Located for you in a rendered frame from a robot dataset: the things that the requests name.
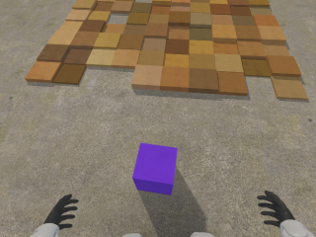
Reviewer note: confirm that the robot right hand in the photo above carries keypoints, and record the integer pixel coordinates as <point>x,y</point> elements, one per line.
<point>281,213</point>

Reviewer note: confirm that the left robot forearm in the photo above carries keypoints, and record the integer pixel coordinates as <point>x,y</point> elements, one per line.
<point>47,230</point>

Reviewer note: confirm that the right robot forearm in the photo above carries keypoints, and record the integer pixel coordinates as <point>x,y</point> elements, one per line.
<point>294,228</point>

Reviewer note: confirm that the robot left hand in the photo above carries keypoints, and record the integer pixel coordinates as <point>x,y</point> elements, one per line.
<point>56,216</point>

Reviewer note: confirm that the carton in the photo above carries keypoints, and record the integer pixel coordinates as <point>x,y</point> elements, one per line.
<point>154,169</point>

